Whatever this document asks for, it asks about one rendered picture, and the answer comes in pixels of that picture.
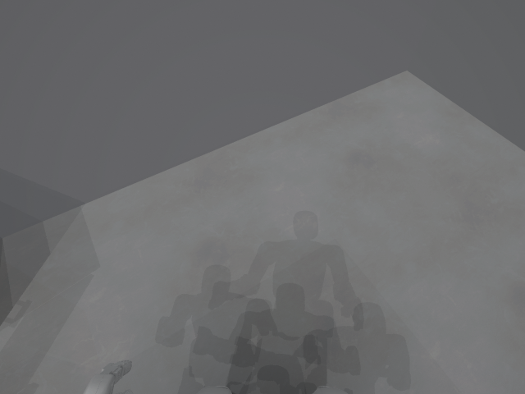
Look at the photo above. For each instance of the robot left hand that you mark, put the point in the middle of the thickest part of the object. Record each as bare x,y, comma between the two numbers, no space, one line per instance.
103,383

